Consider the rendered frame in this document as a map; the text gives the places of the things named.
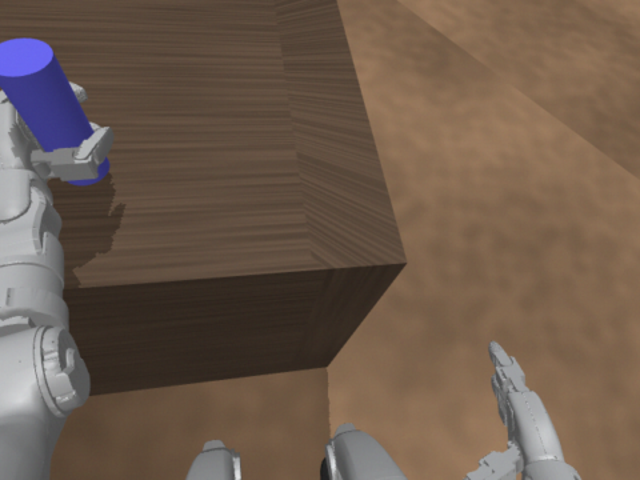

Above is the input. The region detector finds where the left robot arm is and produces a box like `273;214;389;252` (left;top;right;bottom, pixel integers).
0;169;90;480

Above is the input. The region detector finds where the can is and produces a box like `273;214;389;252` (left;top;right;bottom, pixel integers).
0;38;110;186

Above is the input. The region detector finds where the right robot hand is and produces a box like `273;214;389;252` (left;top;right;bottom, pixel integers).
462;341;565;480

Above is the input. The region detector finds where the left robot hand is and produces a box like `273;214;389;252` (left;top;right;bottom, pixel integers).
0;81;114;184

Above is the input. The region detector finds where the right robot arm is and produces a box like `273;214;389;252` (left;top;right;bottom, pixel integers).
522;460;581;480

